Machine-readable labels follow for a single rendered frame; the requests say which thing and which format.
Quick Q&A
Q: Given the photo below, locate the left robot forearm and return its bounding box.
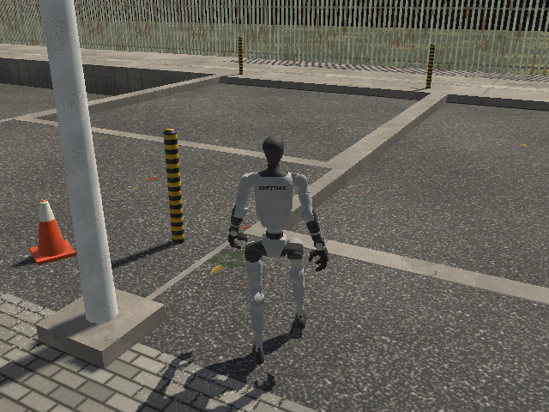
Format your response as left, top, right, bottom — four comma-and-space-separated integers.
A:
229, 205, 243, 236

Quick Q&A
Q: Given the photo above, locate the right robot hand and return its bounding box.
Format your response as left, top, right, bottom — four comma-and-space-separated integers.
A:
309, 247, 329, 272

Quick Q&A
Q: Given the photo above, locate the robot left foot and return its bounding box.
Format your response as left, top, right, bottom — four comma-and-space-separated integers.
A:
253, 342, 265, 364

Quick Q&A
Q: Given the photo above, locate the left robot upper arm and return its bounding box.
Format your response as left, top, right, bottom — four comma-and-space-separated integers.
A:
234, 173, 256, 218

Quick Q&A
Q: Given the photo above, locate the left robot hand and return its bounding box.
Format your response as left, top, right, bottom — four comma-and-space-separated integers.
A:
228, 233, 248, 249

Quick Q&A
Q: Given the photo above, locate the humanoid robot head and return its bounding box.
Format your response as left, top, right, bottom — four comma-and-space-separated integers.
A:
259, 136, 288, 177

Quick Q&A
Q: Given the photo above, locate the right robot forearm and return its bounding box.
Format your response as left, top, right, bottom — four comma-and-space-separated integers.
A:
306, 209, 326, 251

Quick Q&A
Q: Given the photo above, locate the right robot upper arm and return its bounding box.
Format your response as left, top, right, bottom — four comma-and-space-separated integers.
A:
292, 173, 314, 222

